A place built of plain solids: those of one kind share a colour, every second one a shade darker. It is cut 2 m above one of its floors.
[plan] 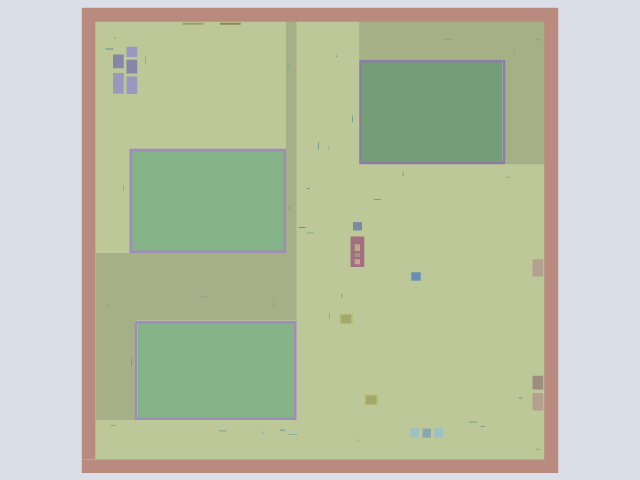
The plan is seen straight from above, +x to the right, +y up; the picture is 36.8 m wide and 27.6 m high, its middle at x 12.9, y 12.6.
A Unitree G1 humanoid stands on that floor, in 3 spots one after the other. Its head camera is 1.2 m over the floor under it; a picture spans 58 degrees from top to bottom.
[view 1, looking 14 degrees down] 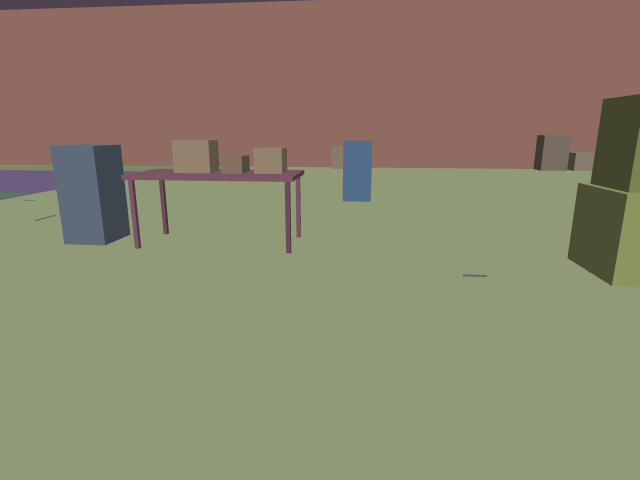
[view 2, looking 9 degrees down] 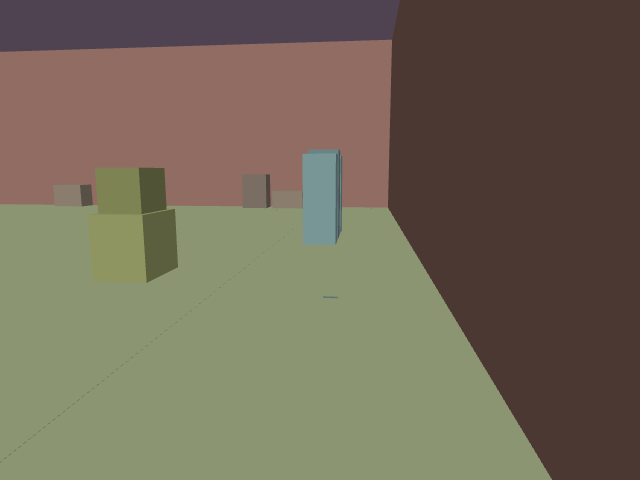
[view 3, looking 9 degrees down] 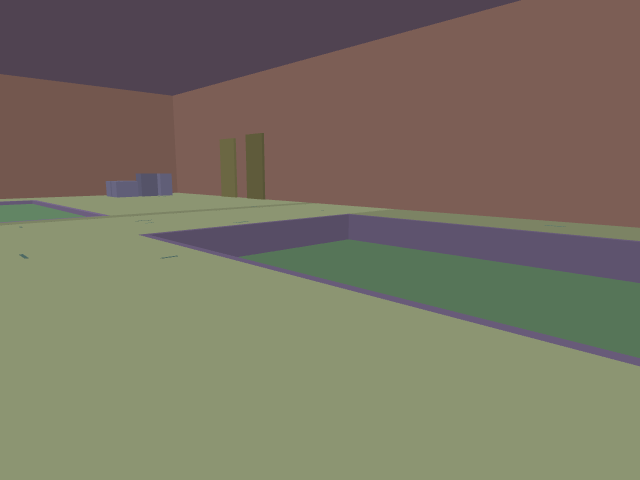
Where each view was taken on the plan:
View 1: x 10.50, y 10.35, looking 6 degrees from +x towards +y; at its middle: floor_deck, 4.96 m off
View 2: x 11.10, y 0.75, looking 6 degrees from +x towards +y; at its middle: chairs_chair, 7.13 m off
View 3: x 23.50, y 13.75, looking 136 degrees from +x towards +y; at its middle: floor_trim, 11.54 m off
